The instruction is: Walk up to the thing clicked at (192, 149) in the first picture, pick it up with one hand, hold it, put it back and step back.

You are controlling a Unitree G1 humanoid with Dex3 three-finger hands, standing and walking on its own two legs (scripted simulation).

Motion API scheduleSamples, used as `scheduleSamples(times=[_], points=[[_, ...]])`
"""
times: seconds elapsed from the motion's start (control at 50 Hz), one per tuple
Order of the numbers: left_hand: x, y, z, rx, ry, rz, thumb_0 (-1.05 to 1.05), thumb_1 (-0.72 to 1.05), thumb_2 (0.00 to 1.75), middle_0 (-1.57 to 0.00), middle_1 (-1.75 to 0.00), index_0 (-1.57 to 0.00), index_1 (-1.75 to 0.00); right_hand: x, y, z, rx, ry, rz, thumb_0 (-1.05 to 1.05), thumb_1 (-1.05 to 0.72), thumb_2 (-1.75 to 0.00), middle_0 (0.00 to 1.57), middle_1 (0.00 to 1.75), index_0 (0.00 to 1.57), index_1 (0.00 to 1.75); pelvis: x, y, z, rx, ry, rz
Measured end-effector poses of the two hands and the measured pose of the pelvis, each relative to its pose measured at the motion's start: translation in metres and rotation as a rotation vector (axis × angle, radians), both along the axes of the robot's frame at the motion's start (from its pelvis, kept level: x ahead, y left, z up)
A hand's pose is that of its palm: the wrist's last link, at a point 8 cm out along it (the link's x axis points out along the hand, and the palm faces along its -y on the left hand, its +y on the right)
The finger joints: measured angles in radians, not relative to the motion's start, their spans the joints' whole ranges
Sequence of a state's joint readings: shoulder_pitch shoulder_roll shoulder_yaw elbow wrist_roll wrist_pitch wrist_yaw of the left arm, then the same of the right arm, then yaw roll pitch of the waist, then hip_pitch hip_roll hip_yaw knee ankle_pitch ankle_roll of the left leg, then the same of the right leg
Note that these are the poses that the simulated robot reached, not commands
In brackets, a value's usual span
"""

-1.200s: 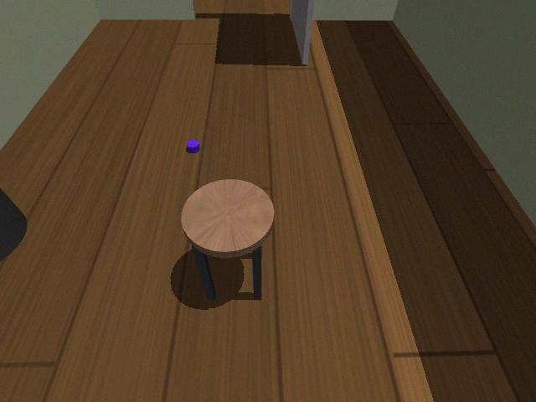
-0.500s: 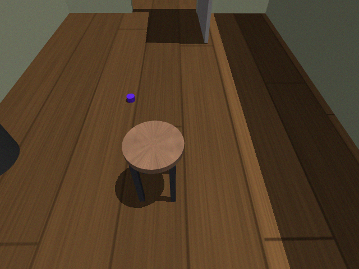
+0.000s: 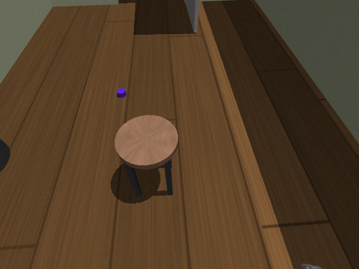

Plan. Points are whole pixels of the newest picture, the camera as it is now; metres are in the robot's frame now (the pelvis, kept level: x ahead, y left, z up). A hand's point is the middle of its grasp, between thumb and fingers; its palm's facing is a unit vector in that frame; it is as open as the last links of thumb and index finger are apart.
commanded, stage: walk up
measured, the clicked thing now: (121, 92) +1.46 +0.58 -0.75
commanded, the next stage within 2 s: stand in 1.84 s
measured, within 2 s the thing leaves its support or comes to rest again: neither
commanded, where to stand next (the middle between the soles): +0.04 +0.01 m, yaw -44 degrees
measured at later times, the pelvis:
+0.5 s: pelvis -0.02 +0.06 -0.01, yaw -22 degrees
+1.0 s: pelvis +0.00 +0.05 -0.03, yaw -36 degrees
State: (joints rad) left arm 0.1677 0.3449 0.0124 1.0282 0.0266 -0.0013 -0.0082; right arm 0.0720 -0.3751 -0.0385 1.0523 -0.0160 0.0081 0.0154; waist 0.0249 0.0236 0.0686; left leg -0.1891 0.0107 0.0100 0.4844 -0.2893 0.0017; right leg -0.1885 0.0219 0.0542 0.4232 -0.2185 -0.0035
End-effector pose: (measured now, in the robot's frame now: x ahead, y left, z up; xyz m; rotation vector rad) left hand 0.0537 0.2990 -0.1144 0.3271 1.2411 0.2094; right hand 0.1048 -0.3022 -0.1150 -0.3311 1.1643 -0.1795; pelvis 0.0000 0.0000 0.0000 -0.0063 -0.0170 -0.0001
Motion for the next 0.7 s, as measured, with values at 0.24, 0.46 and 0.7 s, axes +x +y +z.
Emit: scheduleSamples(times=[0.24,0.46,0.7], points=[[0.049,0.049,-0.018,0.023,0.013,-0.224,0.00,0.90,0.90,-0.20,-0.30,-0.20,-0.30,-0.057,0.017,0.027,-0.107,-0.110,-0.182,0.00,-0.91,-0.90,0.20,0.30,0.20,0.30,-0.017,0.049,-0.010,-0.002,0.000,-0.210],[0.129,0.027,0.002,-0.008,-0.066,-0.450,0.00,0.90,0.90,-0.20,-0.30,-0.20,-0.30,-0.174,0.041,0.028,-0.098,-0.014,-0.382,0.00,-0.90,-0.90,0.20,0.30,0.21,0.30,-0.016,0.061,-0.004,-0.026,-0.008,-0.354],[0.173,-0.045,0.018,-0.002,-0.199,-0.628,0.00,0.90,0.90,-0.20,-0.30,-0.20,-0.30,-0.248,0.045,-0.010,-0.024,0.049,-0.559,0.01,-0.90,-0.90,0.20,0.30,0.20,0.30,-0.021,0.041,-0.016,-0.006,-0.038,-0.502]])
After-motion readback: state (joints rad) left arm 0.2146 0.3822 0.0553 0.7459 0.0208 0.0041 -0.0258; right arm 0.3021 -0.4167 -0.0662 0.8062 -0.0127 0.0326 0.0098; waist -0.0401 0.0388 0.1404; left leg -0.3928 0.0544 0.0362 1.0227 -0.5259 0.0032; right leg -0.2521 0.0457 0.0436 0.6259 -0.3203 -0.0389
